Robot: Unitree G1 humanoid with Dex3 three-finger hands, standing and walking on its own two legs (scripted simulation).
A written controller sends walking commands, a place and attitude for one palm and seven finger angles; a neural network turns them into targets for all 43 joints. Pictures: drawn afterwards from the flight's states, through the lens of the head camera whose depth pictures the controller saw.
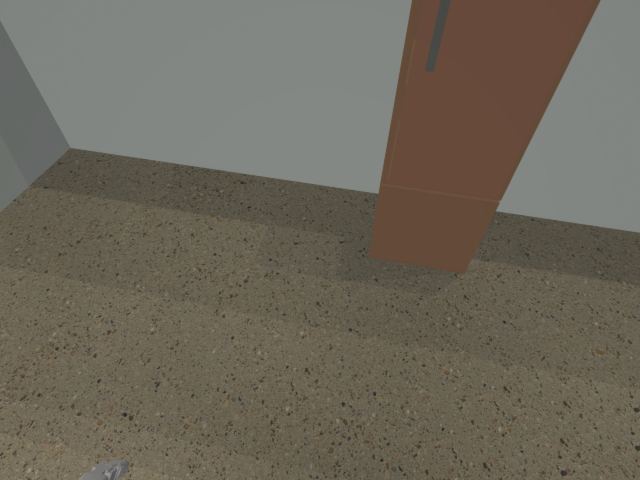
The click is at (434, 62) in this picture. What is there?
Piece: cupboard door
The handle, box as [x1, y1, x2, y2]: [425, 0, 450, 71]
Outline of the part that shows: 450,0 440,0 425,70 433,71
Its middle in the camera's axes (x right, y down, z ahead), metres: +0.27 -0.48 +0.88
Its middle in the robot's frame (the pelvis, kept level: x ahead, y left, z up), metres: +1.01 -0.22 +0.14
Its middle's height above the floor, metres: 0.91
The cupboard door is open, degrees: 0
